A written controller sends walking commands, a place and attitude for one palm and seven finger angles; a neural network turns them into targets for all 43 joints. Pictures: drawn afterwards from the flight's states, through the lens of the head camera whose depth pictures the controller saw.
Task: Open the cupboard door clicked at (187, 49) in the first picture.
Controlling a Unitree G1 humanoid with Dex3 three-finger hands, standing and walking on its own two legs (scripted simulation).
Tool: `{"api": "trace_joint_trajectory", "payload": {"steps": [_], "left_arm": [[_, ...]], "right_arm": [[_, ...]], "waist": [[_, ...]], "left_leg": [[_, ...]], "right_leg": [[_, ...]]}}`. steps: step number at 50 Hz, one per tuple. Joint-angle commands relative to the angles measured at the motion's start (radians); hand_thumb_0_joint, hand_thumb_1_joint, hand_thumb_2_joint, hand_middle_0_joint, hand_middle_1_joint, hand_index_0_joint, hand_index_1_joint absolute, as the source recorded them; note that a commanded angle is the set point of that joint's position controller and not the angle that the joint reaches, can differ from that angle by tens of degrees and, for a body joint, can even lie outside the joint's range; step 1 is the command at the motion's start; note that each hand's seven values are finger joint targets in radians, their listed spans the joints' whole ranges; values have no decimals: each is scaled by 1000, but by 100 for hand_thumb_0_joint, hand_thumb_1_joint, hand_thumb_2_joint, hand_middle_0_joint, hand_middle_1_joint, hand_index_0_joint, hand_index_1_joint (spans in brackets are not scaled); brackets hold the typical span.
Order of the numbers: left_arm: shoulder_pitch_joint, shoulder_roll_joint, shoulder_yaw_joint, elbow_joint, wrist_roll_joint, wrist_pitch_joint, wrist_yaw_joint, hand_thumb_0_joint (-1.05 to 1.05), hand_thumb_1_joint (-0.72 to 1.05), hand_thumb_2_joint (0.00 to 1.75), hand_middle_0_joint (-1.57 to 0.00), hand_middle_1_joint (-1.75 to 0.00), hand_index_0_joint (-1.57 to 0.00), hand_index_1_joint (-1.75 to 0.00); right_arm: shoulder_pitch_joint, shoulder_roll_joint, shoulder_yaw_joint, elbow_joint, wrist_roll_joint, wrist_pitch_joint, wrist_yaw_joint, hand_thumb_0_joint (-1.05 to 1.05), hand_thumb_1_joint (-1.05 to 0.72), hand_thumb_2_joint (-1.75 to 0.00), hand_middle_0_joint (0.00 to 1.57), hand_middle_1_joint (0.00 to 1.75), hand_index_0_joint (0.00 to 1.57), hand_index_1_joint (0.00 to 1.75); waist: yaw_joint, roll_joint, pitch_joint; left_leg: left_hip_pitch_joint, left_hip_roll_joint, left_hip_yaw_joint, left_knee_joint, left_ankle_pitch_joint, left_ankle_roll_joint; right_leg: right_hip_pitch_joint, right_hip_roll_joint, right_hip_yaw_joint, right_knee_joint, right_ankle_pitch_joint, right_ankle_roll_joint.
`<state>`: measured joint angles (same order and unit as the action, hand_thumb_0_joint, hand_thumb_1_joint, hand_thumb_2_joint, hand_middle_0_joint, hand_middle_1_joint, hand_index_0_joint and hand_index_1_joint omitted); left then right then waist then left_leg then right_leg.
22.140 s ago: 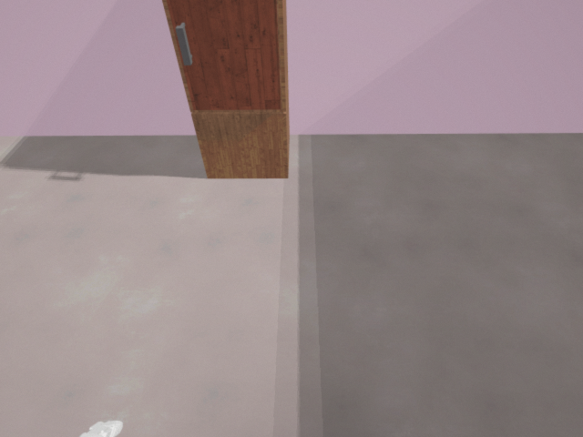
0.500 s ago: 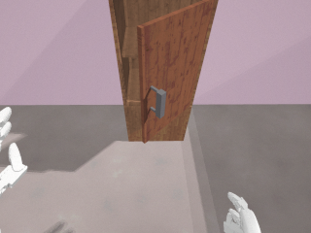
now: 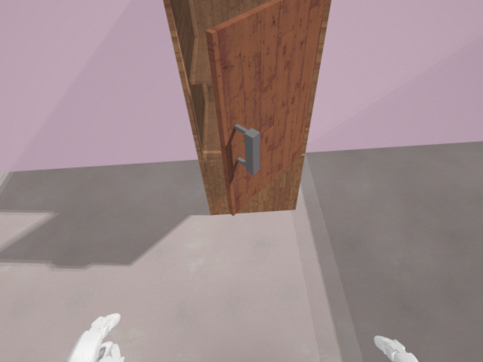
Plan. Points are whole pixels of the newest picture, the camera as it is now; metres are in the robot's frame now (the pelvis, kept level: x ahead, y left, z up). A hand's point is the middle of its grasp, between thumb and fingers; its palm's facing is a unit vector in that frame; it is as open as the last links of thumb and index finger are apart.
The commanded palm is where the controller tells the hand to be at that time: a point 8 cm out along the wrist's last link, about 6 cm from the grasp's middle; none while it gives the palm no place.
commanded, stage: let the arm hang, fingers relaxed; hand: left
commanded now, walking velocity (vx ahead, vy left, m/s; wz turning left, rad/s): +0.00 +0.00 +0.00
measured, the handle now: (246, 148) +0.62 +0.02 -0.05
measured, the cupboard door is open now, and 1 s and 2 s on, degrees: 44 44 44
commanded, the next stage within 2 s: look to check the result in 0.90 s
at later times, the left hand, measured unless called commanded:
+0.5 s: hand out of the picture -0.03 +0.16 -0.16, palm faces +0.03 -0.97 -0.24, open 7.4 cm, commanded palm none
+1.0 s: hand out of the picture +0.02 +0.14 -0.16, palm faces +0.03 -0.98 -0.20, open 7.4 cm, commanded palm none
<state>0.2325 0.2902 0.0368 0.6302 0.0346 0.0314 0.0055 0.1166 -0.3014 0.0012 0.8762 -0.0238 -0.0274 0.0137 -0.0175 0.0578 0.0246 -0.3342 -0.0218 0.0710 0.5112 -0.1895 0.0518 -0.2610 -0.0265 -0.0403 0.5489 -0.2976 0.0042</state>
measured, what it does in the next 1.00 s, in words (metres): stands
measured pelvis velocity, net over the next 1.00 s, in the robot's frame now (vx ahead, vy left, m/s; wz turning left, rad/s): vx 0.02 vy -0.03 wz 0.00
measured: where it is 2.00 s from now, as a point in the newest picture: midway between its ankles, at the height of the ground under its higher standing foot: outside the picture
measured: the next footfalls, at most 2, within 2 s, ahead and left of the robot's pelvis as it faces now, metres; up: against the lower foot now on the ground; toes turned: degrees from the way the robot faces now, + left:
none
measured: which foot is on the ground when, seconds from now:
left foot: down 0.00-1.00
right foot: down 0.00-1.00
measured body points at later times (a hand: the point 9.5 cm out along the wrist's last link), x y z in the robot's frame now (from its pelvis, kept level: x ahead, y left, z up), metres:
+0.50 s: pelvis +0.00 -0.02 +0.01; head +0.02 -0.04 +0.46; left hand -0.03 +0.21 -0.14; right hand -0.01 -0.23 -0.16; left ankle +0.05 +0.09 -0.73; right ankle +0.00 -0.12 -0.73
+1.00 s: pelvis +0.02 -0.03 +0.01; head +0.03 -0.04 +0.46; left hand +0.02 +0.19 -0.15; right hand +0.00 -0.24 -0.16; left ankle +0.05 +0.09 -0.73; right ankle +0.00 -0.12 -0.73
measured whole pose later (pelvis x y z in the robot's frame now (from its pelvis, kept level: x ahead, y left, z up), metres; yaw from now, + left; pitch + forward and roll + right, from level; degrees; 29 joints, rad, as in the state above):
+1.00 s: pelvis +0.02 -0.03 +0.01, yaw +0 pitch -2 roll +0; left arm 0.27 0.14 0.01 1.15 0.01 -0.01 0.04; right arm 0.28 -0.14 -0.01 1.16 -0.02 0.00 -0.03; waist -0.01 0.02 0.05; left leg -0.21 0.01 0.05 0.40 -0.17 0.00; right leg -0.12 0.02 -0.06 0.41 -0.26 -0.04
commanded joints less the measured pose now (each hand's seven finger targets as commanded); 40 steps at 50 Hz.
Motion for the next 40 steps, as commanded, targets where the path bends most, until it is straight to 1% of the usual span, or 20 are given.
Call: {"api": "trace_joint_trajectory", "payload": {"steps": [1, 3, 5, 7, 8, 9, 10, 11, 12, 14, 19, 21, 22, 24, 25, 28, 32, 35, 38, 40], "left_arm": [[-3, 126, 4, 129, -13, -39, 8, 0, 90, 90, -20, -30, -20, -30], [12, 117, -5, 222, -16, -40, 12, 0, 90, 90, -20, -30, -20, -30], [33, 85, -13, 305, -23, -43, 14, 0, 90, 90, -20, -30, -20, -30], [54, 63, -10, 370, -26, -44, 15, 0, 90, 90, -20, -30, -20, -30], [61, 68, -8, 392, -25, -46, 16, 0, 90, 90, -20, -30, -20, -30], [64, 54, -10, 414, -26, -47, 15, 0, 90, 90, -20, -30, -20, -30], [72, 43, -14, 432, -28, -47, 16, 0, 90, 90, -20, -30, -20, -30], [79, 38, -15, 448, -29, -47, 17, 0, 90, 90, -20, -30, -20, -30], [88, 27, -17, 461, -30, -47, 18, 0, 90, 90, -20, -30, -20, -30], [97, 16, -19, 480, -30, -45, 20, 0, 90, 90, -20, -30, -20, -30], [120, -9, -19, 505, -30, -42, 27, 0, 90, 90, -20, -30, -20, -30], [123, -18, -20, 509, -30, -40, 28, 0, 90, 90, -20, -30, -20, -30], [124, -19, -20, 508, -30, -39, 29, 0, 90, 90, -20, -30, -20, -30], [125, -25, -18, 505, -29, -39, 31, 0, 90, 90, -20, -30, -20, -30], [123, -27, -17, 504, -28, -39, 32, 0, 90, 90, -20, -30, -20, -30], [127, -33, -14, 497, -27, -41, 34, 0, 90, 90, -20, -30, -20, -30], [112, -39, -13, 491, -28, -42, 34, 0, 90, 90, -20, -30, -20, -30], [107, -41, -11, 488, -28, -45, 35, 0, 90, 90, -20, -30, -20, -30], [112, -39, -8, 489, -29, -47, 34, 0, 90, 90, -20, -30, -20, -30], [104, -40, -9, 489, -30, -48, 33, 0, 90, 90, -20, -30, -20, -30]], "right_arm": [[21, -103, -23, 1, -5, 13, -13, 0, -90, -90, 20, 30, 20, 30], [39, -85, -19, 40, -1, 20, -18, 0, -90, -90, 20, 30, 20, 30], [64, -49, -11, 89, 1, 22, -24, 0, -90, -90, 20, 30, 20, 30], [87, -29, -11, 127, 1, 25, -32, 0, -90, -90, 20, 30, 20, 30], [100, -35, -15, 138, 4, 27, -35, 0, -90, -90, 20, 30, 20, 30], [114, -26, -16, 154, 5, 26, -37, 0, -90, -90, 20, 30, 20, 30], [128, -20, -15, 169, 5, 27, -39, 0, -90, -90, 20, 30, 20, 30], [141, -14, -16, 181, 6, 29, -41, 0, -90, -90, 20, 30, 20, 30], [156, -8, -16, 192, 7, 29, -43, 0, -90, -90, 20, 30, 20, 30], [174, 2, -18, 205, 7, 33, -45, 0, -90, -90, 20, 30, 20, 30], [214, 32, -16, 230, 5, 35, -48, 0, -90, -90, 20, 30, 20, 30], [224, 41, -15, 237, 4, 37, -48, 0, -90, -90, 20, 30, 20, 30], [230, 50, -14, 240, 4, 37, -48, 0, -90, -90, 20, 30, 20, 30], [236, 59, -15, 242, 3, 38, -47, 0, -90, -90, 20, 30, 20, 30], [237, 67, -15, 246, 2, 38, -46, 0, -90, -90, 20, 30, 20, 30], [240, 73, -16, 246, 2, 37, -46, 0, -90, -90, 20, 30, 20, 30], [235, 85, -15, 253, 0, 33, -46, 0, -90, -90, 20, 30, 20, 30], [236, 93, -14, 254, 0, 31, -46, 0, -90, -90, 20, 30, 20, 30], [232, 89, -15, 251, 2, 28, -48, 0, -90, -90, 20, 30, 20, 30], [234, 88, -14, 252, 1, 26, -50, 0, -90, -90, 20, 30, 20, 30]], "waist": [[4, -46, -53], [9, -14, -46], [7, 28, -54], [9, 84, -40], [11, 42, -31], [7, 28, -34], [5, 29, -27], [4, 5, -23], [4, 2, -23], [2, -31, 9], [4, -67, 35], [5, -57, 53], [6, -76, 60], [5, -74, 65], [7, -88, 79], [8, -85, 69], [8, -70, 87], [9, -68, 81], [13, -36, 63], [11, -47, 55]], "left_leg": [[103, 112, -159, -123, 58, -13], [106, 112, -157, -140, 32, -17], [131, 107, -144, -144, 28, -23], [130, 111, -143, -153, 13, -23], [132, 114, -147, -151, 15, -22], [141, 115, -144, -149, 23, -21], [148, 115, -143, -149, 25, -22], [153, 118, -142, -150, 24, -21], [156, 119, -140, -149, 31, -19], [154, 120, -140, -150, 17, -18], [143, 121, -136, -160, 7, -17], [133, 119, -134, -165, -10, -18], [128, 118, -135, -167, -10, -17], [123, 116, -131, -166, -21, -18], [117, 114, -129, -166, -23, -18], [125, 113, -126, -161, -9, -19], [121, 112, -124, -167, 9, -21], [120, 111, -118, -163, 29, -23], [132, 116, -117, -164, 53, -23], [134, 118, -117, -164, 73, -24]], "right_leg": [[7, -86, 129, -166, 42, -65], [29, -81, 125, -190, 31, -59], [40, -86, 129, -208, 40, -63], [49, -82, 124, -223, 48, -67], [52, -82, 119, -238, 45, -67], [52, -85, 116, -243, 52, -68], [47, -85, 112, -247, 52, -68], [44, -84, 109, -252, 46, -68], [47, -84, 109, -254, 52, -68], [25, -83, 102, -263, 26, -68], [18, -78, 92, -261, 3, -66], [10, -76, 94, -260, -9, -64], [10, -75, 94, -258, -10, -65], [2, -76, 96, -262, -34, -64], [-4, -76, 94, -262, -37, -63], [-4, -74, 93, -260, -30, -61], [-5, -77, 95, -254, 2, -59], [10, -79, 97, -256, 21, -59], [29, -77, 95, -252, 56, -59], [47, -76, 94, -247, 85, -57]]}}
